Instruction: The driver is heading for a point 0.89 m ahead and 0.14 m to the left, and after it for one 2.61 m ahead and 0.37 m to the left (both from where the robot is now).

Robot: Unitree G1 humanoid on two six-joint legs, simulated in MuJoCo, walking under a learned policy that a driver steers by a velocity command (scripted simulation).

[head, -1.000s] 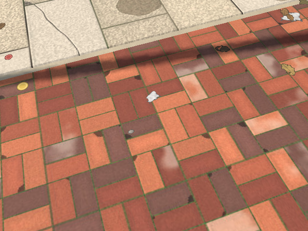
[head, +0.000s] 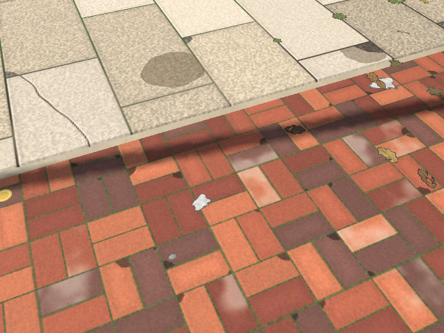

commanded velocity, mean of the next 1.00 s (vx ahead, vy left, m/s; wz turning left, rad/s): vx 0.22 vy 0.00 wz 0.00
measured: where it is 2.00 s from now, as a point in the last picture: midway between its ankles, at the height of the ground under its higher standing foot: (211, 256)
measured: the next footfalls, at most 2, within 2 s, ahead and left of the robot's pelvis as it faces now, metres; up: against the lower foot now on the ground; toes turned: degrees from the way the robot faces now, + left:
left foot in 0.46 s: +0.31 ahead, +0.10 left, +0.00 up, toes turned +0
right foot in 0.78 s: +0.25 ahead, -0.12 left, +0.00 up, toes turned +0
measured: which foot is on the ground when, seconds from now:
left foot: down 0.00-0.10, up 0.12-0.44, down 0.46-0.82, up 0.84-1.00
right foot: down 0.00-0.46, up 0.48-0.76, down 0.78-1.00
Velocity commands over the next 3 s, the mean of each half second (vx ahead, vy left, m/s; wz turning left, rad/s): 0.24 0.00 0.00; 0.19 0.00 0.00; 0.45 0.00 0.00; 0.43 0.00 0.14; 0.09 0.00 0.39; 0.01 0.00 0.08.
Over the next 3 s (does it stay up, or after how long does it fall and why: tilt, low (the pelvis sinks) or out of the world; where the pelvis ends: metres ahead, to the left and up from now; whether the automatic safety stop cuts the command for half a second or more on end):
stays up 0.92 0.06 0.00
